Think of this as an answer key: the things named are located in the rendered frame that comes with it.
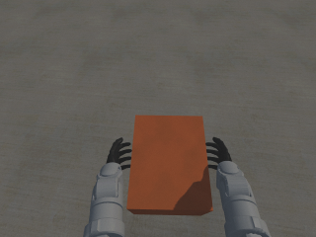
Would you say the robot right forearm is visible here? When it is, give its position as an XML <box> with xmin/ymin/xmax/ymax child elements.
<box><xmin>216</xmin><ymin>161</ymin><xmax>272</xmax><ymax>237</ymax></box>

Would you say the robot left hand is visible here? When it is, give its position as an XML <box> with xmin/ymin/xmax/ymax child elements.
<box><xmin>106</xmin><ymin>137</ymin><xmax>132</xmax><ymax>170</ymax></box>

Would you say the robot right hand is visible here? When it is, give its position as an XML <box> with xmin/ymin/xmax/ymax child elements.
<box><xmin>205</xmin><ymin>137</ymin><xmax>232</xmax><ymax>170</ymax></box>

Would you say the robot left forearm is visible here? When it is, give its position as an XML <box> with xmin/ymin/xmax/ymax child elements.
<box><xmin>83</xmin><ymin>162</ymin><xmax>125</xmax><ymax>237</ymax></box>

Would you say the carton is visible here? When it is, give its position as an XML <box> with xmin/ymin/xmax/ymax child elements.
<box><xmin>126</xmin><ymin>115</ymin><xmax>213</xmax><ymax>216</ymax></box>

